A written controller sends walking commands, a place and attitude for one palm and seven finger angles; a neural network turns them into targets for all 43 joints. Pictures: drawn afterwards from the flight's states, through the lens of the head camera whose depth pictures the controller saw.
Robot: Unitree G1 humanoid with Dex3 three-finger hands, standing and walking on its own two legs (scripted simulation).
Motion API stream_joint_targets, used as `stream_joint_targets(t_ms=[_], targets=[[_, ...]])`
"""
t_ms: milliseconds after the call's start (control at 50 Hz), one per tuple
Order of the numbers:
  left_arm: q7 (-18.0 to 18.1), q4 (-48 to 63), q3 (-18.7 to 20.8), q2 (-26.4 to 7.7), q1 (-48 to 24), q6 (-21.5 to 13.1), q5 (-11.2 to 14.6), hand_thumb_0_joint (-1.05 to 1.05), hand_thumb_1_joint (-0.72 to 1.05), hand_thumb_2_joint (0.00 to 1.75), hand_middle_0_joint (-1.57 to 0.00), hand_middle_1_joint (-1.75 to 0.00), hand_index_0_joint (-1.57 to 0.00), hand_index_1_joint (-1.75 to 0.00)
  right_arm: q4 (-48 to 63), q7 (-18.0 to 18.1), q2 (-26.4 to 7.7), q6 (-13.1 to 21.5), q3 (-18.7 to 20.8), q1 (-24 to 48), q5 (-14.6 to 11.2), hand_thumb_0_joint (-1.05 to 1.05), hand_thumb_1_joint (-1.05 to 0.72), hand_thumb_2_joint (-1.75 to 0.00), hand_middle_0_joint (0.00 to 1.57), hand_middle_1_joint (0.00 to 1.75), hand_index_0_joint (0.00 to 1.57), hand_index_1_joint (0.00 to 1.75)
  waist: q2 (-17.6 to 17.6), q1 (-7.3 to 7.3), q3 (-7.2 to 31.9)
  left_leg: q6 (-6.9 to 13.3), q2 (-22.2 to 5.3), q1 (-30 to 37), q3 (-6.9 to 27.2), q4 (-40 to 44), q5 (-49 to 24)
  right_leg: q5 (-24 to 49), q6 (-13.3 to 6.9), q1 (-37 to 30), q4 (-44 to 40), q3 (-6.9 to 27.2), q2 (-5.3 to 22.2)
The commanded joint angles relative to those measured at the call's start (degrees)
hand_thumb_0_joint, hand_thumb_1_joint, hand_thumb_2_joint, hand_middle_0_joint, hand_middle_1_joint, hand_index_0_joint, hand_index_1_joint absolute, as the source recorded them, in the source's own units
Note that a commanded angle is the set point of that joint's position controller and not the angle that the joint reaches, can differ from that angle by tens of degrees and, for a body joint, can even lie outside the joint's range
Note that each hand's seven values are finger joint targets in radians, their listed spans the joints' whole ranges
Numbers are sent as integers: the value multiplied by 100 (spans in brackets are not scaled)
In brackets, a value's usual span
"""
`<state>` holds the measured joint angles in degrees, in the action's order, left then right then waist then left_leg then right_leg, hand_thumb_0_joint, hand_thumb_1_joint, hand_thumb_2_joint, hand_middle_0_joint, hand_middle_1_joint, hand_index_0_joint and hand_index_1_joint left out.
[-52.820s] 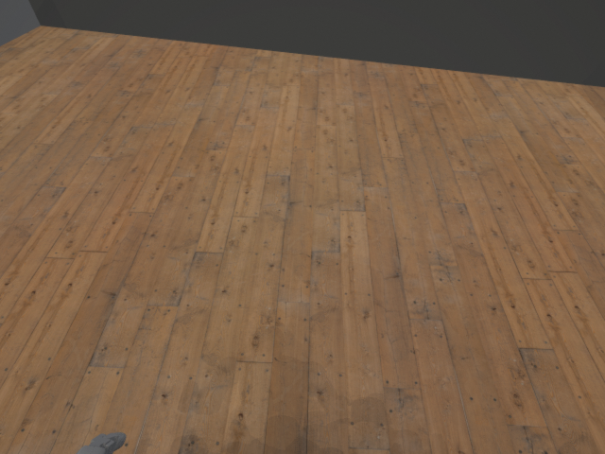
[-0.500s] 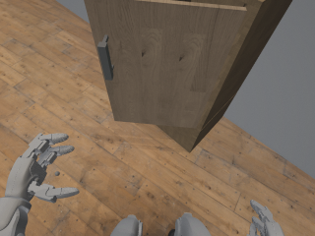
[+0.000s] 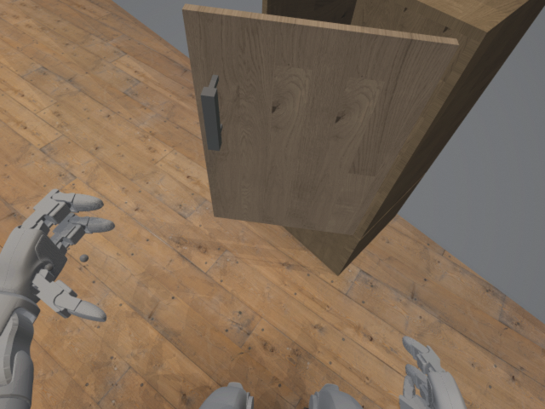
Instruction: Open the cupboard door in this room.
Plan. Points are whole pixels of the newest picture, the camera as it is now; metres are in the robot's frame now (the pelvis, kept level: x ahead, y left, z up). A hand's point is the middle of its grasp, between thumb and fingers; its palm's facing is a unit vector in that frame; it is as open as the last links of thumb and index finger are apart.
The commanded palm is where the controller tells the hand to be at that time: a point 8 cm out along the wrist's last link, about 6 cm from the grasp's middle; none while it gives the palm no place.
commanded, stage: raise the hand with hooked fingers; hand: left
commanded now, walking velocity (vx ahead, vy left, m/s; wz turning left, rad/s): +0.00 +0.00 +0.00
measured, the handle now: (214, 113) +0.60 +0.16 +0.04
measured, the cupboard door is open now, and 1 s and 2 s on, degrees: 39 39 39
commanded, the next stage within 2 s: move the hooked fingers beside the handle in 0.52 s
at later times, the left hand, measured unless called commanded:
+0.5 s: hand (105, 258) +0.28 +0.25 +0.06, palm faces -0.04 -1.00 -0.06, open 14.0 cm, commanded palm +0.26 +0.30 +0.06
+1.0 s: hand (122, 219) +0.34 +0.24 +0.06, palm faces -0.04 -1.00 -0.03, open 14.0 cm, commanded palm +0.32 +0.29 +0.06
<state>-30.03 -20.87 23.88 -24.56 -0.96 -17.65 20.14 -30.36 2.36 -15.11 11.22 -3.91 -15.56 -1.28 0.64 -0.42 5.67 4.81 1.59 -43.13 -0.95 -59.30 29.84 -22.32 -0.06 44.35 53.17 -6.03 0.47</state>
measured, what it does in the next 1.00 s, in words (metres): stands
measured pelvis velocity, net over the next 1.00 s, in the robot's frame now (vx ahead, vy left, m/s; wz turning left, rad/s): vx -0.01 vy -0.04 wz -0.01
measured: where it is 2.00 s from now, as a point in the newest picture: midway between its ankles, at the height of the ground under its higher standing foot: outside the picture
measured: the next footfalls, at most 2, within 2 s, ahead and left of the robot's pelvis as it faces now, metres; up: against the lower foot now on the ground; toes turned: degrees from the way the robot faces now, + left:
none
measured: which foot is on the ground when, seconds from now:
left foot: down 0.00-1.00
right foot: down 0.00-1.00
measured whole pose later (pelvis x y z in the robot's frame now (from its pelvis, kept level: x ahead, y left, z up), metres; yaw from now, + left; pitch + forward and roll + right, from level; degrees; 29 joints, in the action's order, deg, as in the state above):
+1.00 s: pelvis -0.01 -0.04 +0.00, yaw -1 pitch +16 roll -2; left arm -34.7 -41.0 27.6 -30.3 -17.8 -18.0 18.7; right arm -32.3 3.4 -17.1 9.4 -3.2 -16.5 -2.1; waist 0.6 2.4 5.6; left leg 2.1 -0.6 -46.5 -0.5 -60.1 29.2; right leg -22.0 -3.1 48.6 54.8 -6.5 -1.6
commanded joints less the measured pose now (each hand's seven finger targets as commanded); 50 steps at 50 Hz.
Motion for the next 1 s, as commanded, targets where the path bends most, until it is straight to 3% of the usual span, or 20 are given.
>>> stream_joint_targets(t_ms=[0,60,160,220,320,380,460,520,560,580,600,660,720,760,780,820,900,940,980], targets=[[-152,836,552,-1495,-1154,-195,149,0,-50,30,-30,-120,-30,-120,692,102,-1080,257,525,-101,-78,0,-90,-90,20,30,20,30,903,62,1691,-868,-309,1450,865,1240,-3182,846,-261,-651,-316,101,-208],[-292,793,387,-1281,-781,-99,212,0,-50,30,-30,-120,-30,-120,764,58,-1082,284,545,-143,-82,0,-90,-90,20,30,20,30,670,39,1802,-822,-308,1434,816,1181,-3487,1101,-254,-838,-349,118,-229],[-158,861,707,-1512,-833,-260,314,0,-50,30,-30,-120,-30,-120,758,1,-1090,260,566,-151,-32,0,-90,-90,20,30,20,30,354,40,1580,-756,-265,1069,713,1165,-3186,1140,-260,-932,-371,123,-259],[-59,780,796,-1507,-832,-384,323,0,-50,30,-30,-120,-30,-120,766,-7,-1059,224,563,-155,-31,0,-90,-90,20,30,20,30,510,21,1569,-711,-219,903,581,1163,-2906,1092,-249,-1019,-389,183,-224],[-36,1000,559,-1451,-876,-446,179,0,-50,30,-30,-120,-30,-120,789,-9,-1034,219,570,-156,-59,0,-90,-90,20,30,20,30,792,72,1744,-648,-219,1025,563,1190,-2645,938,-240,-1053,-459,253,-207],[-45,1226,597,-1560,-914,-483,175,0,-50,30,-30,-120,-30,-120,753,5,-1019,242,555,-167,-57,0,-90,-90,20,30,20,30,899,78,1921,-637,-233,1179,573,1153,-2875,1110,-243,-1146,-452,276,-223],[-7,870,754,-1578,-884,-478,289,0,-50,30,-30,-120,-30,-120,743,45,-1003,223,510,-89,-57,0,-90,-90,20,30,20,30,469,114,1446,-530,-184,674,493,1166,-2197,941,-247,-1210,-530,299,-232],[-47,478,647,-1390,-956,-400,316,0,-50,30,-30,-120,-30,-120,755,83,-976,188,474,-1,-95,0,-90,-90,20,30,20,30,259,147,1218,-432,-137,311,415,1205,-1547,526,-215,-1256,-662,397,-175],[-121,458,564,-1363,-1081,-376,319,0,-50,30,-30,-120,-30,-120,789,105,-987,200,465,9,-102,0,-90,-90,20,30,20,30,221,167,1237,-375,-122,239,373,1139,-1430,444,-225,-1318,-711,508,-164],[-165,505,464,-1310,-1125,-376,276,0,-50,30,-30,-120,-30,-120,785,108,-972,200,460,14,-118,0,-90,-90,20,30,20,30,417,165,1352,-375,-118,330,360,1156,-1452,480,-223,-1334,-703,510,-149],[-179,501,480,-1353,-1091,-370,254,0,-50,30,-30,-120,-30,-120,789,108,-964,210,461,10,-113,0,-90,-90,20,30,20,30,355,145,1413,-366,-118,347,370,1153,-1508,538,-223,-1402,-710,522,-141],[-165,557,473,-1612,-2022,-462,165,0,-50,30,-30,-120,-30,-120,661,173,-999,219,438,-49,-73,0,-90,-90,20,30,20,30,366,309,1442,-336,-144,280,372,975,-1578,648,-218,-1277,-606,573,-171],[-162,43,791,-1887,-2240,-564,160,0,-50,30,-30,-120,-30,-120,555,207,-974,205,422,-81,-87,0,-90,-90,20,30,20,30,258,282,1423,-317,-140,-16,310,865,-1370,373,-188,-1376,-694,778,-119],[-196,-101,905,-2109,-2598,-621,155,0,-50,30,-30,-120,-30,-120,488,222,-996,199,409,-79,-82,0,-90,-90,20,30,20,30,405,253,1492,-323,-148,-79,310,800,-1389,380,-225,-1433,-640,847,-111],[-245,-223,798,-2003,-2728,-608,133,0,-50,30,-30,-120,-30,-120,491,215,-976,188,393,-79,-84,0,-90,-90,20,30,20,30,439,272,1624,-318,-139,-46,283,807,-1460,510,-211,-1480,-605,836,-104],[-330,-464,838,-2108,-2718,-563,84,0,-50,30,-30,-120,-30,-120,459,211,-991,183,405,-117,-95,0,-90,-90,20,30,20,30,607,230,1817,-318,-145,-40,257,772,-1629,733,-209,-1577,-559,868,-80],[-505,-866,745,-2163,-2898,-385,15,0,-50,30,-30,-120,-30,-120,464,168,-1029,107,417,-224,-114,0,-90,-90,20,30,20,30,621,252,1886,-316,-168,-68,244,777,-1825,1041,-200,-1513,-481,817,-97],[-482,-973,603,-2030,-3164,-342,0,0,-50,30,-30,-120,-30,-120,474,151,-1041,88,431,-266,-129,0,-90,-90,20,30,20,30,573,315,1815,-312,-174,-57,260,809,-1738,930,-191,-1338,-493,756,-109],[-443,-1244,924,-2355,-3306,-353,16,0,-50,30,-30,-120,-30,-120,437,141,-1103,39,455,-394,-101,0,-90,-90,20,30,20,30,174,307,1949,-299,-194,-217,252,705,-1811,1038,-177,-1436,-444,806,-136]])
